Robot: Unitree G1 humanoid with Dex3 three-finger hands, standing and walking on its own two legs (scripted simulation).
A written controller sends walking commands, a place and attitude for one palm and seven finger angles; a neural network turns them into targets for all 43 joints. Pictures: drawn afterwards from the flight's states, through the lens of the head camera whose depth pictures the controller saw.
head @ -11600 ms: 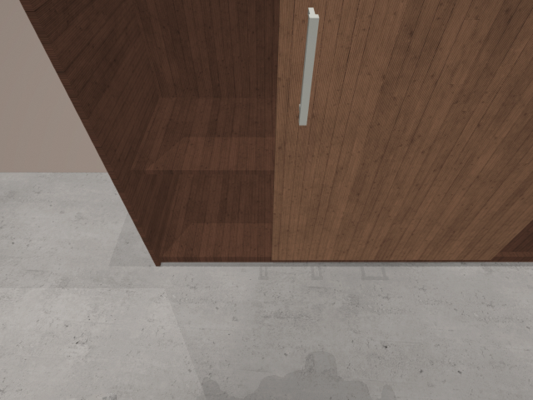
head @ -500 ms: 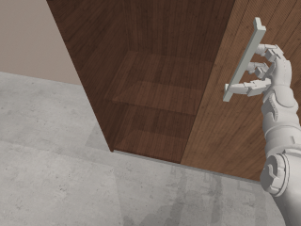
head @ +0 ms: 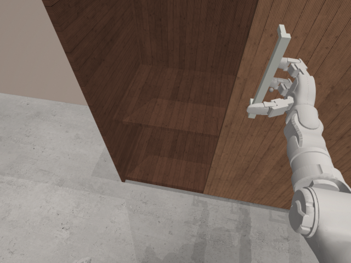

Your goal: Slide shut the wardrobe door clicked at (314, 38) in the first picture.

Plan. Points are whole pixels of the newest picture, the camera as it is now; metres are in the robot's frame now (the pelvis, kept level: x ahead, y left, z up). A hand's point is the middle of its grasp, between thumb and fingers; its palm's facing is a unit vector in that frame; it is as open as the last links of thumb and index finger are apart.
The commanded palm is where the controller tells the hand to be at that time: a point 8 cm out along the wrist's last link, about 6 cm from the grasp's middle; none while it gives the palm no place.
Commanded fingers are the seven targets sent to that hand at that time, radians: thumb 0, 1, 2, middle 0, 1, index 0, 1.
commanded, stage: slide the fingers in behind the handle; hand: right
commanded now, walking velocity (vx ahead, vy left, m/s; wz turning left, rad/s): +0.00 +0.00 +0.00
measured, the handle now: (264, 77) +0.54 -0.13 +0.15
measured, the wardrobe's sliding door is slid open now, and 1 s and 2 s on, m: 0.48 0.48 0.48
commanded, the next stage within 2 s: grip the handle and tug to test in 1.18 s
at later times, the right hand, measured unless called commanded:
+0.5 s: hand (260, 86) +0.49 -0.11 +0.16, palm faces +0.06 +1.00 +0.01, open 14.0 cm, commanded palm +0.46 -0.16 +0.15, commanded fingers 0.00 0.50 -0.30 0.30 1.20 0.30 1.20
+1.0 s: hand (254, 86) +0.49 -0.10 +0.16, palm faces +0.05 +1.00 +0.01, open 14.0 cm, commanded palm +0.47 -0.15 +0.15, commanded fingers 0.00 0.50 -0.30 0.30 1.20 0.30 1.20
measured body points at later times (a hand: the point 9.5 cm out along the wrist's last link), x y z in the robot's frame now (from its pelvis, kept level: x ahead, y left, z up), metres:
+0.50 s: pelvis +0.01 +0.01 +0.00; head +0.05 +0.02 +0.45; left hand +0.02 +0.27 -0.12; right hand +0.48 -0.16 +0.16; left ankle -0.01 +0.13 -0.72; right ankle +0.02 -0.11 -0.72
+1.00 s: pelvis +0.00 +0.01 +0.00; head +0.04 +0.01 +0.45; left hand +0.04 +0.27 -0.12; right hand +0.48 -0.15 +0.16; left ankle -0.01 +0.13 -0.72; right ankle +0.02 -0.11 -0.72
